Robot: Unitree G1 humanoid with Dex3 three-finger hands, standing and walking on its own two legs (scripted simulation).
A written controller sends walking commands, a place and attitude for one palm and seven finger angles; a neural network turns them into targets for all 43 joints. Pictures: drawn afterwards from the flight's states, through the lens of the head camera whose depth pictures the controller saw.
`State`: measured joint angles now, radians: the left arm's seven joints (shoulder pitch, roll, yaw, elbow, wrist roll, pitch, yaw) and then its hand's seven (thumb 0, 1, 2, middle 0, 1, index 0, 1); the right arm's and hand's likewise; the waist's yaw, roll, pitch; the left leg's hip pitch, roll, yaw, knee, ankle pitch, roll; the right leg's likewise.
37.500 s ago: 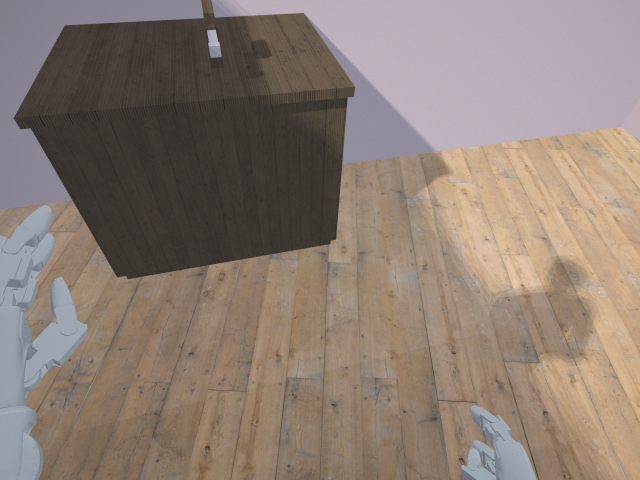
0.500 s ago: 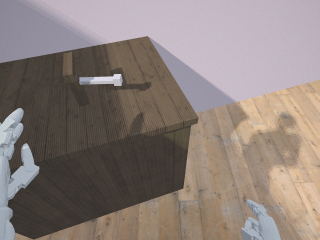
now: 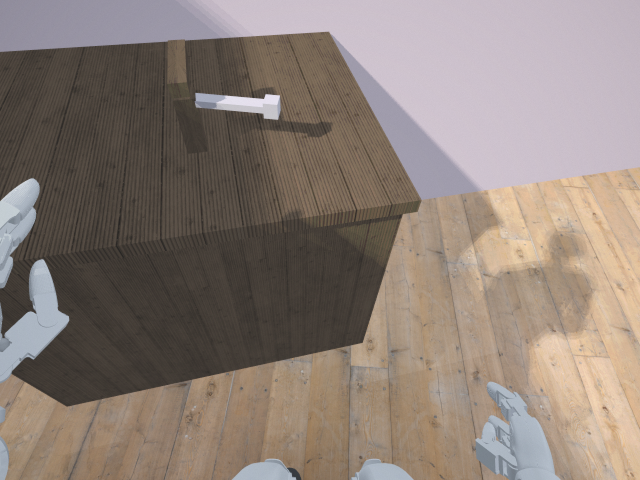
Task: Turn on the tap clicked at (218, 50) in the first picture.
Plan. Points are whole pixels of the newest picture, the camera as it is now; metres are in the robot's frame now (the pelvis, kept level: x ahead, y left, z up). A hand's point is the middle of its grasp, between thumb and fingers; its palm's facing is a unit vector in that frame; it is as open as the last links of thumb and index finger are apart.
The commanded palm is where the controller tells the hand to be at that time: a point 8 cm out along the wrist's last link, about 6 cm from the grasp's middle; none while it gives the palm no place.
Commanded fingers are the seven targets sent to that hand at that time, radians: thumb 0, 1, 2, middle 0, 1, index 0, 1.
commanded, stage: step back with the hand held close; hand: left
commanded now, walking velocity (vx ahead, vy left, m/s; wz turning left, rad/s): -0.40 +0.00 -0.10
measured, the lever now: (271, 107) +0.65 +0.13 +0.10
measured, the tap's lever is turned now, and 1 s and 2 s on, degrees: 71 71 71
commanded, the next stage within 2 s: stop stepping back and stand still in 0.30 s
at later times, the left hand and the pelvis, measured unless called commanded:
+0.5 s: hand (102, 381) +0.16 +0.18 +0.19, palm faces +0.14 -0.87 -0.47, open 7.4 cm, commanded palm +0.14 +0.22 +0.19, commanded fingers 0.00 0.90 0.90 -0.20 -0.30 -0.20 -0.30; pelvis -0.08 -0.02 +0.01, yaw -14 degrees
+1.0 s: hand (32, 448) +0.12 +0.22 +0.17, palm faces +0.35 -0.87 -0.36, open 7.4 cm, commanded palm +0.07 +0.25 +0.19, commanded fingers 0.00 0.90 0.90 -0.20 -0.30 -0.20 -0.30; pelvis -0.12 +0.00 +0.01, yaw -7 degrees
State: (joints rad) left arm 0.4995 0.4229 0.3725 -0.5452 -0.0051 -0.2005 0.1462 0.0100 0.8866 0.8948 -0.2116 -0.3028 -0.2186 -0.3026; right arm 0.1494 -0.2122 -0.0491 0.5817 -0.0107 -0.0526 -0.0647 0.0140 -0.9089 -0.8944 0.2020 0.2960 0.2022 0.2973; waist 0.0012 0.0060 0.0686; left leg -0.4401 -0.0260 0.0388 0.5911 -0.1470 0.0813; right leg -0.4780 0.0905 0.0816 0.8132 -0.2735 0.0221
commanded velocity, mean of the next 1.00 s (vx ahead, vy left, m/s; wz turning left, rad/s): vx -0.07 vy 0.03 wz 0.00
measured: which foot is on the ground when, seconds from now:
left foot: down 0.00-0.32, up 0.34-0.46, down 0.48-0.72, up 0.74-0.94, down 0.96-1.00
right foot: up 0.00-0.28, down 0.30-0.48, up 0.50-0.68, down 0.70-1.00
